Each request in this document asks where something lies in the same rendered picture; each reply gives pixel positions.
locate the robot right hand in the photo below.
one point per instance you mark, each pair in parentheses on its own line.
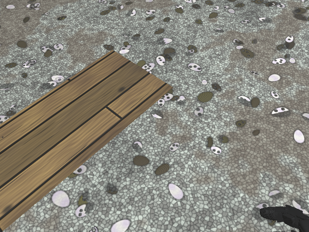
(289,215)

